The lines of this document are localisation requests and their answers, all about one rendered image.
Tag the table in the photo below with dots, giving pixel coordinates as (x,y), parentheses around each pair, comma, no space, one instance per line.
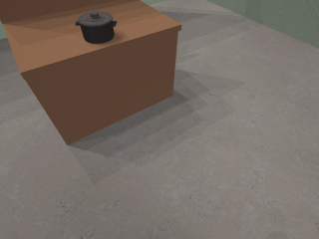
(85,87)

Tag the pot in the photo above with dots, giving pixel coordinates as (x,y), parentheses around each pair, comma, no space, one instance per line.
(99,34)

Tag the lid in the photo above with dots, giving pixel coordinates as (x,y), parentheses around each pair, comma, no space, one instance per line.
(103,19)

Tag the knob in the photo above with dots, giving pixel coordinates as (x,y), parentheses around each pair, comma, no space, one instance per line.
(94,14)

